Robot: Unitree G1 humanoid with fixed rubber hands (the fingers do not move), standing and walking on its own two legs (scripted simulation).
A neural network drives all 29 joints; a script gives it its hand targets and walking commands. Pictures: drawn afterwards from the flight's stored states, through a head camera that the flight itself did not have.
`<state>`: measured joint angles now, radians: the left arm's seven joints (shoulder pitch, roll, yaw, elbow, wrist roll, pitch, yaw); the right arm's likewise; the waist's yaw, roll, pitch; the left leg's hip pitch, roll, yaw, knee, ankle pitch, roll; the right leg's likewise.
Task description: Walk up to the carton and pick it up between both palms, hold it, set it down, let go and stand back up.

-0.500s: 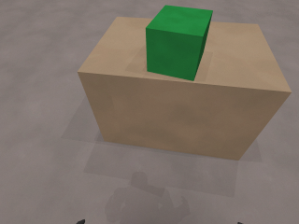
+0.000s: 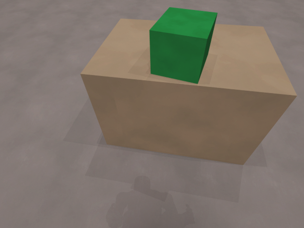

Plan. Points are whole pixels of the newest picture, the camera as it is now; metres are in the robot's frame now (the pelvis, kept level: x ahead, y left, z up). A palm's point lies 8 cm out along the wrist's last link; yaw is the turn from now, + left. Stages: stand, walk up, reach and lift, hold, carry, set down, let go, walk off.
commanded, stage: stand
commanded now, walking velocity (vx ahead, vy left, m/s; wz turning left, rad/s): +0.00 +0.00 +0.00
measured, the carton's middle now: (183, 44) +0.93 -0.11 +0.02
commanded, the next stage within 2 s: walk up in 1.36 s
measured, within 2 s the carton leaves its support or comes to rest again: neither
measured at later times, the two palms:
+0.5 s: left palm out of the picture +0.05 +0.24 -0.12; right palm out of the picture +0.06 -0.25 -0.12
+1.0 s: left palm out of the picture +0.04 +0.24 -0.12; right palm out of the picture +0.05 -0.25 -0.12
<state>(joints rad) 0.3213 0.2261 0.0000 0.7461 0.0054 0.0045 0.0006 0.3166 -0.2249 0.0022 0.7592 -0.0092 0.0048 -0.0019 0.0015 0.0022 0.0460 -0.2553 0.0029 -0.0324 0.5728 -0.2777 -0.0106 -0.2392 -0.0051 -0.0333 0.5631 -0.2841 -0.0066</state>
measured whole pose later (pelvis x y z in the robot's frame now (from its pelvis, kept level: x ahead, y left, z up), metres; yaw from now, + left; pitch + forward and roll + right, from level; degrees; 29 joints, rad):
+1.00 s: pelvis +0.01 +0.00 +0.00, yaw +1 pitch -2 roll +0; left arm 0.32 0.23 0.00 0.86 0.00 0.00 0.01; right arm 0.32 -0.23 0.01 0.87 -0.01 0.00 -0.02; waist 0.00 0.00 0.04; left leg -0.23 0.00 -0.04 0.52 -0.25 -0.02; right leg -0.21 0.00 -0.04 0.51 -0.27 -0.01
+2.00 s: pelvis +0.10 -0.01 +0.00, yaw -4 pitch -2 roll +1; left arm 0.36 0.23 0.05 0.80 0.04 0.00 -0.03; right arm 0.48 -0.21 -0.02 0.88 -0.06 -0.04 -0.01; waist -0.04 -0.03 0.08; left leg -0.05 0.02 0.08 0.48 -0.39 -0.01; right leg -0.51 -0.05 -0.02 0.84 -0.34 0.01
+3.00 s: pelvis +0.42 -0.04 -0.02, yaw -10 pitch -3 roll -1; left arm 0.27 0.22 0.01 0.67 0.02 0.00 0.02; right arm 0.38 -0.30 0.00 0.78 -0.02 0.07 -0.01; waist -0.01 0.07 0.13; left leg -0.33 0.07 0.04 1.02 -0.61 -0.02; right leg -0.41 0.00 -0.03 0.72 -0.26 -0.03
